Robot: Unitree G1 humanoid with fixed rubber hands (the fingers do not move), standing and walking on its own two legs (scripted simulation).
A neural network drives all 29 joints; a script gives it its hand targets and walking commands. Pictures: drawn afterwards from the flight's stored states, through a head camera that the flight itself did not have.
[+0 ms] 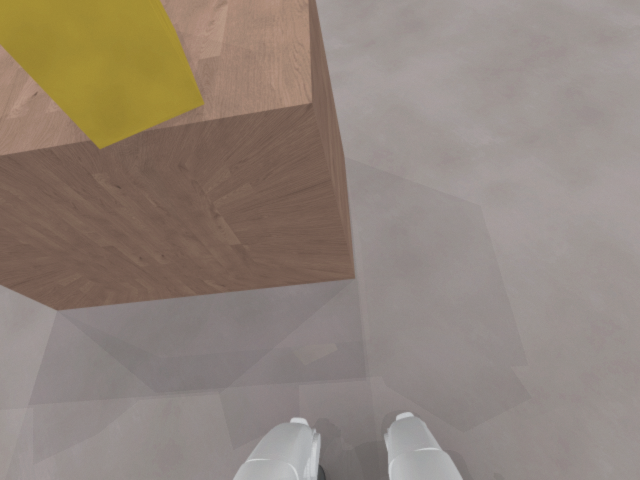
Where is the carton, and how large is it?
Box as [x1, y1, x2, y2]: [0, 0, 203, 148]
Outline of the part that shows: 0,0 0,44 99,148 203,104 203,101 174,28 159,0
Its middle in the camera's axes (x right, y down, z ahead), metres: -0.38 -0.38 +0.65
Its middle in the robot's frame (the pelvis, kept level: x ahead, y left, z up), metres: +0.82 +0.33 +0.15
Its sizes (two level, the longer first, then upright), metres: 0.280 0.201 0.293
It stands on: a pedestal, 0.72 m high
